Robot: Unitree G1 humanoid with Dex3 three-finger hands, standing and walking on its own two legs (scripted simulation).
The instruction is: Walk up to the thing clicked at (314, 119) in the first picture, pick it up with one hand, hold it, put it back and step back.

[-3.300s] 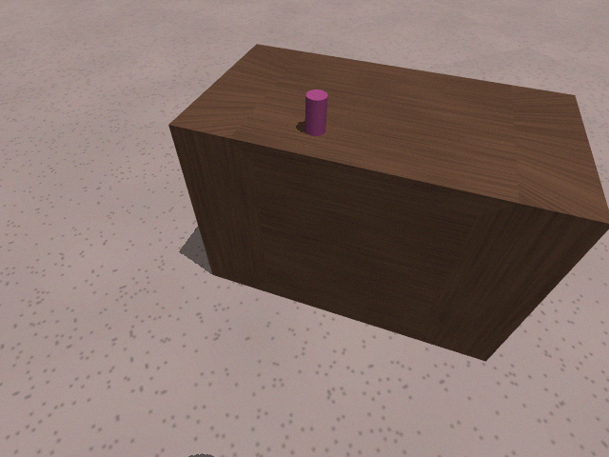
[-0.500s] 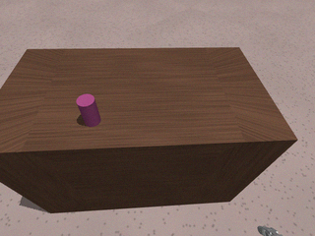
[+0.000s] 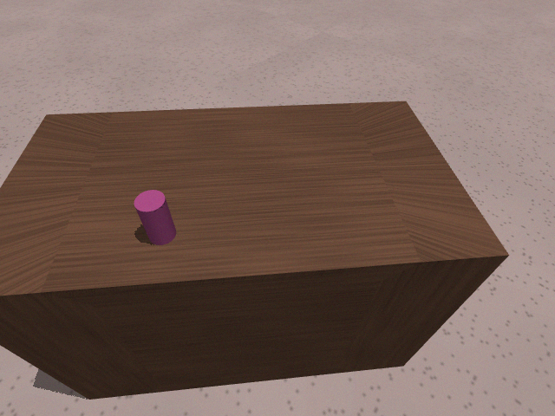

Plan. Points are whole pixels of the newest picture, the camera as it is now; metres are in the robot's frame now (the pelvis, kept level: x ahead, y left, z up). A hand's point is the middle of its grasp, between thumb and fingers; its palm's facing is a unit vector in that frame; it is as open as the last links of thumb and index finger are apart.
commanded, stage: walk up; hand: left
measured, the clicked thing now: (156, 218) +0.48 +0.23 -0.03
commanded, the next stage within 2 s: stand in 0.38 s
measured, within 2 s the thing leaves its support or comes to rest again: neither
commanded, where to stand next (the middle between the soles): +0.07 +0.00 m, yaw +3 degrees
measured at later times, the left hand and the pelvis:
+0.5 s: hand out of the picture +0.08 +0.25 -0.16, palm faces -0.02 -0.94 -0.33, open 7.4 cm; pelvis +0.01 +0.00 +0.00, yaw +1 degrees
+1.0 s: hand out of the picture +0.11 +0.25 -0.15, palm faces -0.01 -0.94 -0.35, open 7.4 cm; pelvis +0.03 +0.00 +0.00, yaw +1 degrees
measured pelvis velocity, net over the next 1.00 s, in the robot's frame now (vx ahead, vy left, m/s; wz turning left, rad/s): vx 0.03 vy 0.00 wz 0.02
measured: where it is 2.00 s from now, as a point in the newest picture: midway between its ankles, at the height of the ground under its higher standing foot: outside the picture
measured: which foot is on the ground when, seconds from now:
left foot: down 0.00-1.00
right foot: down 0.00-1.00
